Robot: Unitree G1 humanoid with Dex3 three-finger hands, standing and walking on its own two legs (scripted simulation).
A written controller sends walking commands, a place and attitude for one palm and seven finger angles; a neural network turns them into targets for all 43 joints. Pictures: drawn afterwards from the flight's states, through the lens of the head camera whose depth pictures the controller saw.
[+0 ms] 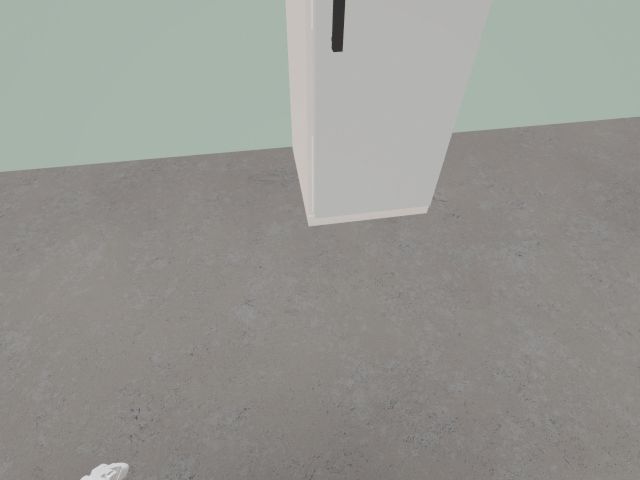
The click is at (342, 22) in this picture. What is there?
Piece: fridge door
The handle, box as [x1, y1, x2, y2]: [331, 0, 344, 51]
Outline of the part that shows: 333,0 333,21 331,38 333,51 342,51 344,0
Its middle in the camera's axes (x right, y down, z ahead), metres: +0.04 -0.63 +1.00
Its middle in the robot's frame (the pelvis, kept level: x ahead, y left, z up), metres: +1.19 +0.03 +0.16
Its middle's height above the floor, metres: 0.93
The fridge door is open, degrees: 0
